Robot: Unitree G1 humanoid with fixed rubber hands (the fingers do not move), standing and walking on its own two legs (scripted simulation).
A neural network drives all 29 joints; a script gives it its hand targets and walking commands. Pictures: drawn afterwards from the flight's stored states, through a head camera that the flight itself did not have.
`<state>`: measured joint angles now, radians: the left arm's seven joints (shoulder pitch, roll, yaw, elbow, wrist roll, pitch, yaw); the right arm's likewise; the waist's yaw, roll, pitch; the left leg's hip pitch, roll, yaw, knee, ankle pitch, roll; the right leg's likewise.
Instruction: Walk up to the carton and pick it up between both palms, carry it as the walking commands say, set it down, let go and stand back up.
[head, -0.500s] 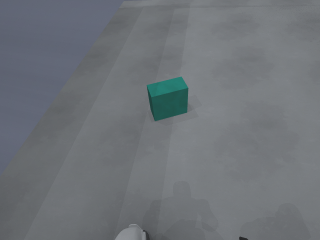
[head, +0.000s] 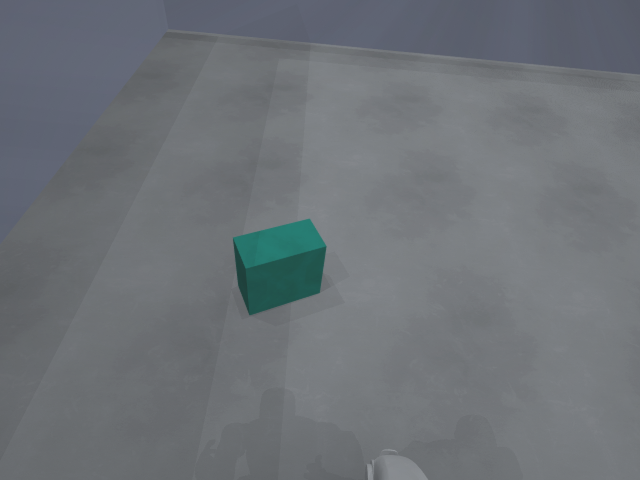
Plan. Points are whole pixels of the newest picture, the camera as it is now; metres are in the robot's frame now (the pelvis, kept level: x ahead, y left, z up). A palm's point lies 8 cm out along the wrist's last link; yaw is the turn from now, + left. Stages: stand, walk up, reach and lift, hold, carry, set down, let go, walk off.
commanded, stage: walk up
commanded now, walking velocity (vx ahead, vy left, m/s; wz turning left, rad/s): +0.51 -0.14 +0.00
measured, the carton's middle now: (279, 267) +0.98 +0.02 -0.65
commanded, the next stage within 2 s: none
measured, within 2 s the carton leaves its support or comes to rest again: neither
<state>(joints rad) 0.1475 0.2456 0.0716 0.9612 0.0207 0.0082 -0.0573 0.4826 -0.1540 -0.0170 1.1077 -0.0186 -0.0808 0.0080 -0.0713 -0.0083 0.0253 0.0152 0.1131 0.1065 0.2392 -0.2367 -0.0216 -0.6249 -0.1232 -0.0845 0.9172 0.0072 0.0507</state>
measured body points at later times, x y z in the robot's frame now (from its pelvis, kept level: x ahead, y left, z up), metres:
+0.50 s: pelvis +0.26 -0.08 +0.00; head +0.28 -0.13 +0.45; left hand +0.20 +0.17 -0.12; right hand +0.32 -0.33 -0.17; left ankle +0.32 +0.11 -0.64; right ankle +0.24 -0.17 -0.76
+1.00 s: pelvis +0.45 +0.03 -0.01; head +0.49 +0.06 +0.44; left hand +0.47 +0.27 -0.17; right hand +0.49 -0.22 -0.14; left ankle +0.51 +0.12 -0.76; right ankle +0.39 -0.14 -0.67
